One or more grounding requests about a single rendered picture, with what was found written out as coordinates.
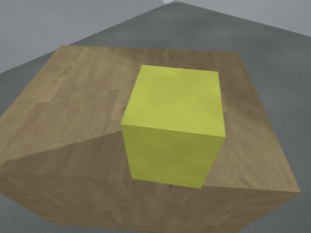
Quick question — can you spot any carton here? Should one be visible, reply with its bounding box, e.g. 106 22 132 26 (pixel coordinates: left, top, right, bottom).
121 65 225 189

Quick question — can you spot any pedestal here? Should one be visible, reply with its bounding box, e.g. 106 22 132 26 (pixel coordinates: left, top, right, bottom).
0 45 301 233

